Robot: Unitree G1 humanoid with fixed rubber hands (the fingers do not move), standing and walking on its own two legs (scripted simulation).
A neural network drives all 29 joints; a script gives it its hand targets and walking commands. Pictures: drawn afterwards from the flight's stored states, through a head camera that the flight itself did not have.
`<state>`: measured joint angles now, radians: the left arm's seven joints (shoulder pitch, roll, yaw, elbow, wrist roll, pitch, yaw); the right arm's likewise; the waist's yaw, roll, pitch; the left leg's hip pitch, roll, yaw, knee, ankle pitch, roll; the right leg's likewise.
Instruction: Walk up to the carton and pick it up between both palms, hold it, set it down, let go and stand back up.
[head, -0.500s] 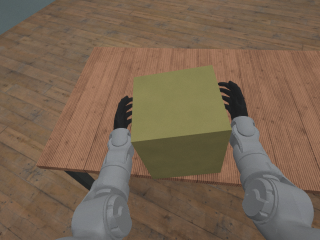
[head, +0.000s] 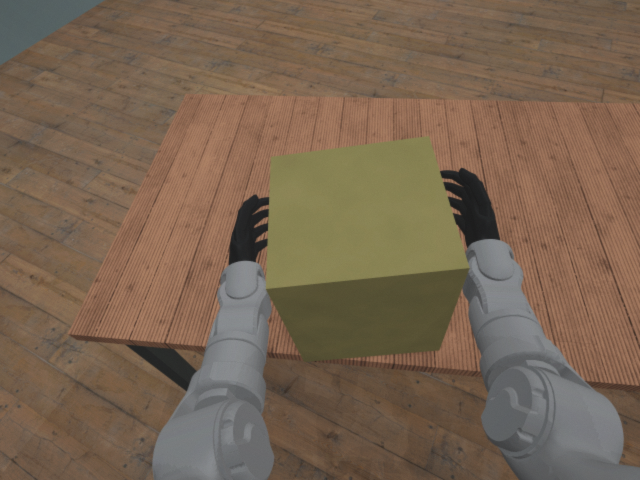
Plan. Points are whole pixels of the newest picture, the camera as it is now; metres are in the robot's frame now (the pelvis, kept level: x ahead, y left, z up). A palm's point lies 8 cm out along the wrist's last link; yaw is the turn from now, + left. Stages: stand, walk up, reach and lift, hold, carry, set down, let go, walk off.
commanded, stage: set down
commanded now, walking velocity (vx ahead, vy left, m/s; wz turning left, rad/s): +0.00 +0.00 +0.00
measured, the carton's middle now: (360, 259) +0.42 +0.02 -0.02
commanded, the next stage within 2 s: none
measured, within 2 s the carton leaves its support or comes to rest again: neither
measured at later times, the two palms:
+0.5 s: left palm (246, 257) +0.38 +0.17 +0.03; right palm (479, 232) +0.43 -0.12 +0.05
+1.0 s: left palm (255, 258) +0.39 +0.17 +0.02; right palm (484, 247) +0.43 -0.14 +0.03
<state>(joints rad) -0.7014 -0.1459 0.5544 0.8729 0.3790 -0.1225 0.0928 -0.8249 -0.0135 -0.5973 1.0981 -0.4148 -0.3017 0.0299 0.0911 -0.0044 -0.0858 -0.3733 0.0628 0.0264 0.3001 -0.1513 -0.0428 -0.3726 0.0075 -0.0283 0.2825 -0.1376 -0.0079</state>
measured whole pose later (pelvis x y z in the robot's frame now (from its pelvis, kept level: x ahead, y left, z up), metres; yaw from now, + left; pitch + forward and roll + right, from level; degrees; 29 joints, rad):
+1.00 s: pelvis +0.00 +0.00 +0.00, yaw -2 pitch +15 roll +0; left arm -0.71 -0.10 0.46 0.93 0.31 -0.15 0.15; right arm -0.81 -0.09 -0.38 1.18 -0.21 -0.28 0.03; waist 0.11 -0.03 -0.10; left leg -0.43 0.08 0.07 0.35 -0.18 -0.04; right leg -0.45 0.02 0.01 0.33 -0.15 -0.01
